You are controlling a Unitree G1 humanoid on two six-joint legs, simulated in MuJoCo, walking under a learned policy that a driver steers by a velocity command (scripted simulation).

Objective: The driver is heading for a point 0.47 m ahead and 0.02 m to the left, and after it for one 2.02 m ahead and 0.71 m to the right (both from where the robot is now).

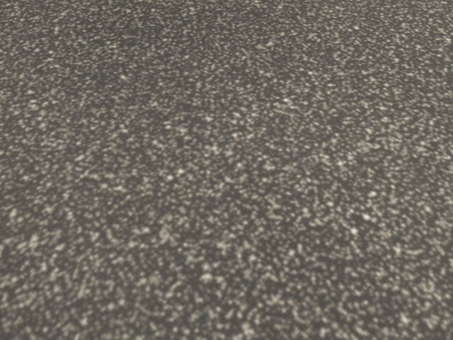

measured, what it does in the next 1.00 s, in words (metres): walks ahead: right foot, then left foot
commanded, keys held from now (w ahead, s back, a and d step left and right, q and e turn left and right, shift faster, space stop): w+q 0.10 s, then w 0.28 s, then e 0.62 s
